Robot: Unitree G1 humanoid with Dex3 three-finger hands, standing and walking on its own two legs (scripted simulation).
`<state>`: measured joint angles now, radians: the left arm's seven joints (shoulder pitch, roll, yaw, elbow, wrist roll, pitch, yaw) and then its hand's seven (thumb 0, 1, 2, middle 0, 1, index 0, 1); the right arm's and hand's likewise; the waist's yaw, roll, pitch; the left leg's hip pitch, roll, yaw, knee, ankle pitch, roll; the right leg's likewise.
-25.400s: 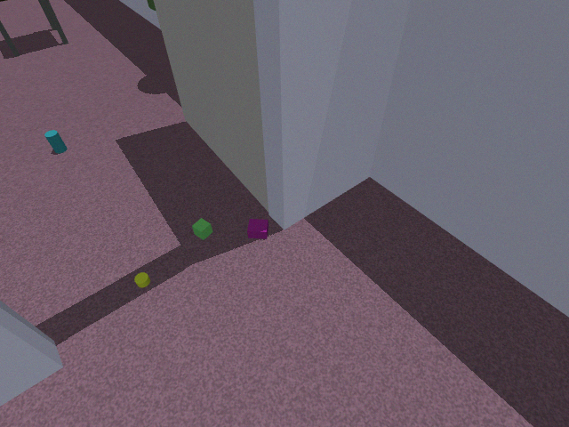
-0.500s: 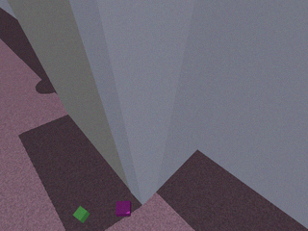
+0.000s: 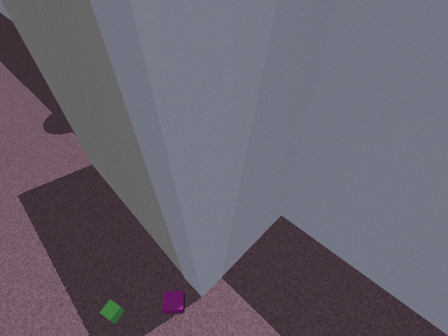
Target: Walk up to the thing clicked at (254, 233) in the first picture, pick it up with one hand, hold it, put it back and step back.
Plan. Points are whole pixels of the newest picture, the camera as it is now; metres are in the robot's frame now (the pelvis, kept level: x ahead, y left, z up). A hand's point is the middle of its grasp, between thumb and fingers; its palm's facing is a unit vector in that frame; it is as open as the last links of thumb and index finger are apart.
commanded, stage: stand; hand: left
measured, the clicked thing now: (174, 302) +0.42 +0.24 -0.76
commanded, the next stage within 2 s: walk up in 0.70 s
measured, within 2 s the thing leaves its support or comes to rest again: neither
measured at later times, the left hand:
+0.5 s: hand out of the picture +0.07 +0.25 -0.16, palm faces -0.03 -0.94 -0.35, open 7.4 cm
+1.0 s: hand out of the picture +0.08 +0.30 -0.18, palm faces -0.04 -0.93 -0.37, open 7.4 cm
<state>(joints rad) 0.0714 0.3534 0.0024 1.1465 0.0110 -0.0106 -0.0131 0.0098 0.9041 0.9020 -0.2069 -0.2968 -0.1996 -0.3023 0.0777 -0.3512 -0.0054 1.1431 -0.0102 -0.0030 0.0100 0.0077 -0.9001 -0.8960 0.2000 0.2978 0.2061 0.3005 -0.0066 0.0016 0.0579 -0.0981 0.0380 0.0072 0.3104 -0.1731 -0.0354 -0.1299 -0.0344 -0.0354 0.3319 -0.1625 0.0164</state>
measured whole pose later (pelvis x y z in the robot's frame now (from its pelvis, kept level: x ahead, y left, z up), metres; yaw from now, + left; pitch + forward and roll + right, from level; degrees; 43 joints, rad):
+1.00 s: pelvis -0.05 +0.03 -0.03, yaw +1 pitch +0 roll -1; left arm 0.01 0.39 0.06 0.95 0.03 0.06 0.00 0.01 0.90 0.90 -0.21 -0.30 -0.20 -0.30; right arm 0.10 -0.42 -0.05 0.99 0.00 0.05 0.01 0.00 -0.90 -0.90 0.20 0.30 0.21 0.30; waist -0.02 -0.01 0.18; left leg -0.30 -0.01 -0.01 0.74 -0.38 0.04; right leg -0.40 -0.07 -0.02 0.62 -0.22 0.03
